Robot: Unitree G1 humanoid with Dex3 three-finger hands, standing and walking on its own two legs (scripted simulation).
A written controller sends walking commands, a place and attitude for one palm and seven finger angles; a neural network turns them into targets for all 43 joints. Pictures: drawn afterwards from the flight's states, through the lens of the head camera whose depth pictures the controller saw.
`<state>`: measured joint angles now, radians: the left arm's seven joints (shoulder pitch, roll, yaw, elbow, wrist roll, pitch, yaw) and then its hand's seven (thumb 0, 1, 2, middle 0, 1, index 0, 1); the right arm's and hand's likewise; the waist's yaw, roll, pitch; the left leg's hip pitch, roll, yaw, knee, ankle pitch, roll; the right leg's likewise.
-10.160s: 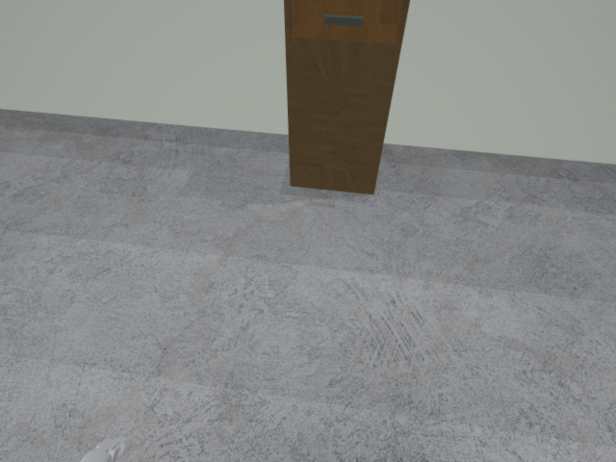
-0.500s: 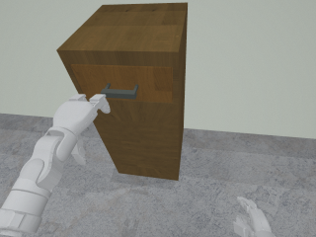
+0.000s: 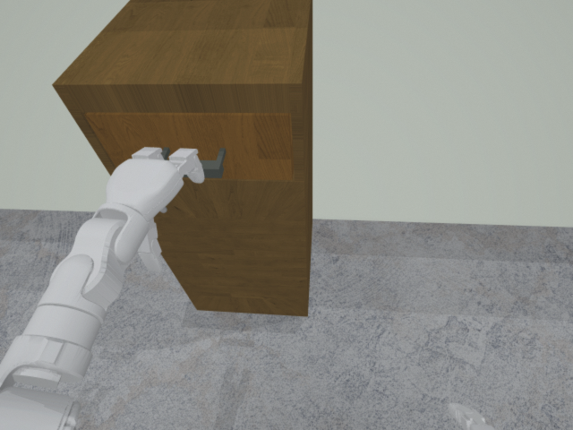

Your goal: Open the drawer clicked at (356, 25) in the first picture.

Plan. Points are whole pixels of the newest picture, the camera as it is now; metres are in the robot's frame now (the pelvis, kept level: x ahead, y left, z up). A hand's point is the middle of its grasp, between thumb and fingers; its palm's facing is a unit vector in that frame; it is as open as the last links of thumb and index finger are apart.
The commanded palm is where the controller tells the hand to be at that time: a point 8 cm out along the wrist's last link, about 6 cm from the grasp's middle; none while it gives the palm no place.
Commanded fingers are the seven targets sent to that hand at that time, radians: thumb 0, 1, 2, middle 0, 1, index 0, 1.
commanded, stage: move the hooked fingers above the handle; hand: left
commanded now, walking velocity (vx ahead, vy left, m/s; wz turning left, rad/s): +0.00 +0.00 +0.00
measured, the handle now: (190, 160) +0.56 +0.23 +0.03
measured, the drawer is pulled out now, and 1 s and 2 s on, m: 0.00 0.00 0.00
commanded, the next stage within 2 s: none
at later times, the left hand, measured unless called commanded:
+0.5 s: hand (174, 178) +0.45 +0.22 +0.09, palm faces -0.03 -0.06 -1.00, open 13.8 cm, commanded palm +0.44 +0.25 +0.16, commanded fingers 0.00 -0.50 0.30 -0.30 -1.20 -0.30 -1.20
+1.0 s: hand (186, 150) +0.51 +0.21 +0.09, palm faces +0.04 -0.06 -1.00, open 13.8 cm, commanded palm +0.49 +0.25 +0.15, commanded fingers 0.00 -0.50 0.30 -0.30 -1.20 -0.30 -1.20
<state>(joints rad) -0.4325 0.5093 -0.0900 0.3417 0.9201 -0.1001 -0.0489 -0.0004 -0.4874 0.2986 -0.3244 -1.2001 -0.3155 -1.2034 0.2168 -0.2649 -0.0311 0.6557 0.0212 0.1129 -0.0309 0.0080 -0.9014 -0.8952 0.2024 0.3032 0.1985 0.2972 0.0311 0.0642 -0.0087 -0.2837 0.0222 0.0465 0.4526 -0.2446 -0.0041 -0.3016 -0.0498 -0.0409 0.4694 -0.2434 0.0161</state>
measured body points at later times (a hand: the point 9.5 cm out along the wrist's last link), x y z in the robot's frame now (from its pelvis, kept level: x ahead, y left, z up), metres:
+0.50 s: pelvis +0.01 -0.01 -0.01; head +0.07 -0.01 +0.44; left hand +0.45 +0.22 +0.15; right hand +0.11 -0.28 -0.14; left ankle -0.01 +0.12 -0.74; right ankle -0.01 -0.13 -0.74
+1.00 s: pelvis +0.00 +0.01 -0.02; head +0.09 +0.01 +0.42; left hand +0.51 +0.22 +0.15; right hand +0.01 -0.27 -0.15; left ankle -0.01 +0.12 -0.74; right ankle -0.01 -0.13 -0.74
